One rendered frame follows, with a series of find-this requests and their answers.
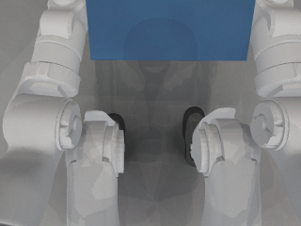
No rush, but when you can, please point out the robot right upper arm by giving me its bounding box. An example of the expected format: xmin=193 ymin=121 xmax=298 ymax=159
xmin=249 ymin=96 xmax=301 ymax=223

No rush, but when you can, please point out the robot left upper arm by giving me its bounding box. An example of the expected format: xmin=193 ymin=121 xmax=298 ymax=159
xmin=0 ymin=93 xmax=83 ymax=226

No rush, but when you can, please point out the right robot shin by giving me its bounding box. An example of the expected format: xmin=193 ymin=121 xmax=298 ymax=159
xmin=190 ymin=107 xmax=261 ymax=164

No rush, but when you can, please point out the carton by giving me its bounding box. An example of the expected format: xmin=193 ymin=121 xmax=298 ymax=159
xmin=86 ymin=0 xmax=256 ymax=61

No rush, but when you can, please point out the left robot thigh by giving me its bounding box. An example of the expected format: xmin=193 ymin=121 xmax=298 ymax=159
xmin=66 ymin=121 xmax=124 ymax=226

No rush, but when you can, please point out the right robot forearm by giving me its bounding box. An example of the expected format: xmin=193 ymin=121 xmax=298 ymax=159
xmin=250 ymin=0 xmax=301 ymax=99

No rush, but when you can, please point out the left robot forearm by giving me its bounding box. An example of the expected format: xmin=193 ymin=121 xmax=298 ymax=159
xmin=2 ymin=0 xmax=88 ymax=141

